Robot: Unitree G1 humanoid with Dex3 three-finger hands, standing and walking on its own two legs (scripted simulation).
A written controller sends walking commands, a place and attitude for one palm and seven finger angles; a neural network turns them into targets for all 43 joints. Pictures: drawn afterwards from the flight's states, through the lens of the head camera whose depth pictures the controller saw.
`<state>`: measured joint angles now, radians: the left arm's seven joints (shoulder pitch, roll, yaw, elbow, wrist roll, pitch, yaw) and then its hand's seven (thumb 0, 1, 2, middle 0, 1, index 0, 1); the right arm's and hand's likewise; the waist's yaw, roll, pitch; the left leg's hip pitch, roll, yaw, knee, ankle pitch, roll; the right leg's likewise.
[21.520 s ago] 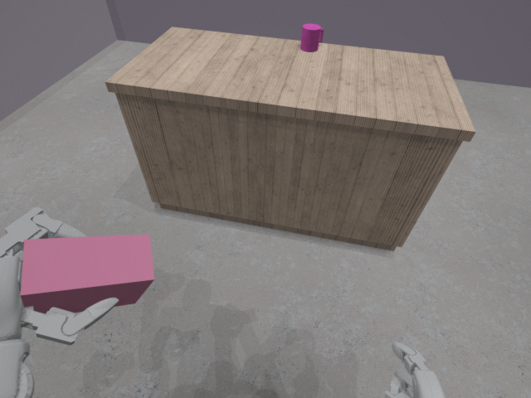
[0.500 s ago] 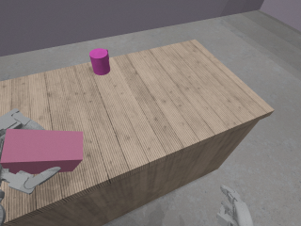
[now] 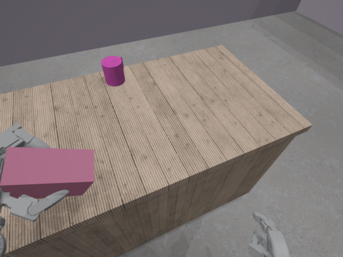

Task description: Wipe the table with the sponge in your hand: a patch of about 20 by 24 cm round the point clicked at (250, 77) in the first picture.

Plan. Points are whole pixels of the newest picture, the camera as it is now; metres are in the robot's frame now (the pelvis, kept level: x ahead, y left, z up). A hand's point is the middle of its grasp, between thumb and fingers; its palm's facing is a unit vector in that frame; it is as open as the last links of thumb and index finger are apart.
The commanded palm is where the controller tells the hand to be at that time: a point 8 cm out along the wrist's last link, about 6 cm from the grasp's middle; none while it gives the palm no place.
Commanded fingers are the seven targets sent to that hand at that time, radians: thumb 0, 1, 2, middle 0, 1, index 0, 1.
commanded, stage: shuffle to correct the standing spot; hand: left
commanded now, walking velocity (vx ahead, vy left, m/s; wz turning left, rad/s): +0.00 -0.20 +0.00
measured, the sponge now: (63, 175) +0.23 +0.21 +0.14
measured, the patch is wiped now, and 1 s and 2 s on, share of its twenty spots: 0.00 0.00 0.00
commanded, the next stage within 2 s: come to a stop and stand still in 0.78 s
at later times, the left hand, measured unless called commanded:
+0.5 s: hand (39, 175) +0.22 +0.23 +0.16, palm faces +0.30 -0.86 -0.41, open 9.8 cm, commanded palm +0.16 +0.28 +0.18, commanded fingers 0.00 0.10 1.30 -1.20 -1.60 -1.20 -1.60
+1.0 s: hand (12, 159) +0.23 +0.27 +0.18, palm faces +0.37 -0.78 -0.50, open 9.8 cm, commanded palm +0.15 +0.27 +0.18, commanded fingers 0.00 0.10 1.30 -1.20 -1.60 -1.20 -1.60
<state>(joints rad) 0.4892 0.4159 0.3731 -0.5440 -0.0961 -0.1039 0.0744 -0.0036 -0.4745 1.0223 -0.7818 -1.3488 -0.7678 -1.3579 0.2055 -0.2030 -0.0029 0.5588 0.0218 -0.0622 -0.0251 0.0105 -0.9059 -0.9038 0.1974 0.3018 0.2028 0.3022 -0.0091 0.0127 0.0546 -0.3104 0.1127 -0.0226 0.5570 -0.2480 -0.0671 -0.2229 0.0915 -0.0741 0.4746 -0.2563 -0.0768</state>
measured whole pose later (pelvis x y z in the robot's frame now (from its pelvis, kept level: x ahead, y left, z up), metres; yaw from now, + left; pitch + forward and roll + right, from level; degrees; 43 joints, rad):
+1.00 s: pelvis -0.01 -0.01 +0.00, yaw +0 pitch +0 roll -1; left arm 0.26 0.53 0.43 -0.37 -0.05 -0.18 0.01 0.00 -0.48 1.02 -0.78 -1.35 -0.77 -1.36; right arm 0.23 -0.20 -0.02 0.59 0.01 -0.13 -0.03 0.01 -0.91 -0.90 0.20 0.30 0.20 0.30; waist 0.07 -0.01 0.07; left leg -0.34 0.09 0.00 0.63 -0.24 -0.01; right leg -0.23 0.09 -0.08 0.48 -0.25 -0.08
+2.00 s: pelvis -0.01 +0.07 +0.01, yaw +0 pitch -1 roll -2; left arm 0.43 0.37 0.35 -0.47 -0.02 -0.21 0.10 0.00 -0.47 1.03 -0.78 -1.35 -0.77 -1.36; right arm 0.21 -0.19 0.03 0.58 0.00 -0.14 -0.02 0.01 -0.90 -0.90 0.20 0.30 0.20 0.30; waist 0.03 -0.03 0.06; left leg -0.23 -0.03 0.06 0.44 -0.20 0.07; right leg -0.17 -0.02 -0.03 0.37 -0.18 0.03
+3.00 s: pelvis +0.00 +0.06 +0.01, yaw +0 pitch +0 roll -1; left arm 0.38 0.39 0.39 -0.44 -0.04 -0.25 0.09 -0.01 -0.47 1.03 -0.78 -1.35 -0.77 -1.36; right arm 0.21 -0.19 0.03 0.60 0.00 -0.18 -0.02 0.01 -0.90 -0.90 0.20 0.30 0.20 0.30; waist 0.04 -0.05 0.07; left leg -0.25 -0.02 0.05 0.46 -0.21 0.06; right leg -0.19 -0.01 -0.04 0.40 -0.21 0.02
